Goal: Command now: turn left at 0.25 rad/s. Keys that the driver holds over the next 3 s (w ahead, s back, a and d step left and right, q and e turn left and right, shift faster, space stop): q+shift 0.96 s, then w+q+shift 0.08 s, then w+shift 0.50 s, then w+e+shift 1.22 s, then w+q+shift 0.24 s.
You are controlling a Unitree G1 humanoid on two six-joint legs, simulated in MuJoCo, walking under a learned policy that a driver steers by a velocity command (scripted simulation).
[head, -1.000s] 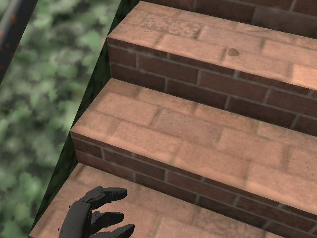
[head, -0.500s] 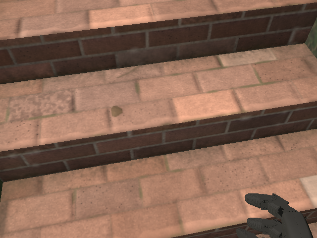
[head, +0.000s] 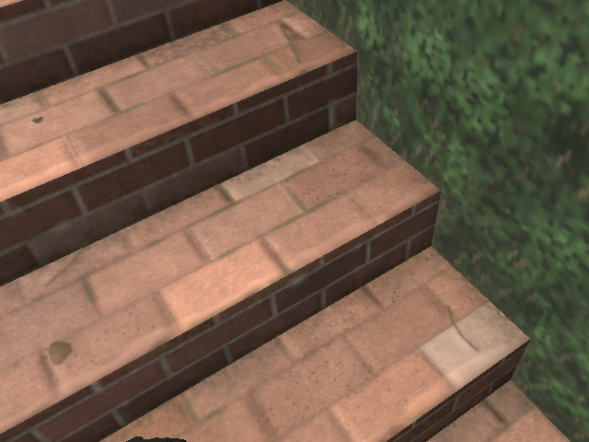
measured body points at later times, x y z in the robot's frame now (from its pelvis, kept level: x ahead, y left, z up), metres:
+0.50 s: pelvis +0.02 -0.08 +0.00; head +0.02 -0.06 +0.45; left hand +0.16 +0.22 -0.04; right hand +0.25 -0.27 -0.07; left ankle +0.03 +0.06 -0.68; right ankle +0.01 -0.26 -0.62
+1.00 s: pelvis +0.06 -0.21 -0.06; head +0.11 -0.20 +0.38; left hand -0.05 +0.10 -0.16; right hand +0.35 -0.25 -0.14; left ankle +0.05 -0.08 -0.68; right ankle +0.01 -0.30 -0.81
